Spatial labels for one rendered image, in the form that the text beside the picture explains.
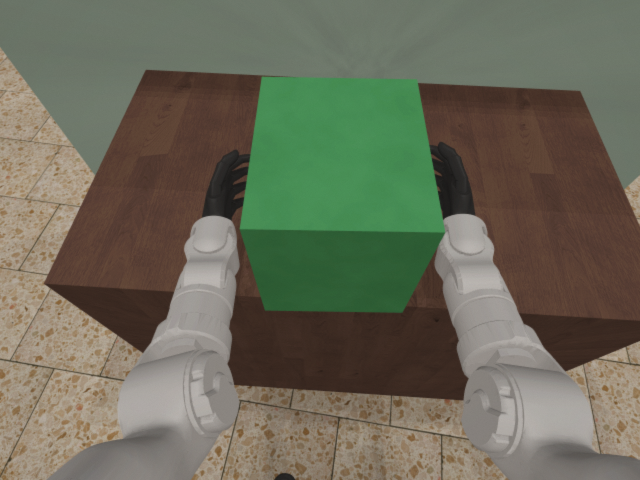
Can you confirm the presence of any pedestal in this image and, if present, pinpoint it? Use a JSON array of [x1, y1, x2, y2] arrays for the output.
[[44, 70, 640, 400]]

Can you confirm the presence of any robot right hand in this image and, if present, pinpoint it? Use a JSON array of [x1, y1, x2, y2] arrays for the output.
[[429, 142, 475, 220]]

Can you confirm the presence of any right robot forearm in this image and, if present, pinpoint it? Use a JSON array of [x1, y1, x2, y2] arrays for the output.
[[434, 214, 593, 440]]

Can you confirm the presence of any left robot forearm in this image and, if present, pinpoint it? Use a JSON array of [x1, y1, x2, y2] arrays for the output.
[[118, 216, 240, 434]]

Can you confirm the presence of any carton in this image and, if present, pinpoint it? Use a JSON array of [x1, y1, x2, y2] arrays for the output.
[[240, 77, 445, 313]]

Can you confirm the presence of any robot right upper arm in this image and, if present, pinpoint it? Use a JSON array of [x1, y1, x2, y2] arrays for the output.
[[461, 363, 640, 480]]

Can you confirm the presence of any robot left hand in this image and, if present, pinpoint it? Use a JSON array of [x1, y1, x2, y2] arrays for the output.
[[202, 150, 250, 221]]

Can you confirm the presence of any robot left upper arm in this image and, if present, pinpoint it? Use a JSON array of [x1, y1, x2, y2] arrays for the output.
[[46, 348, 239, 480]]

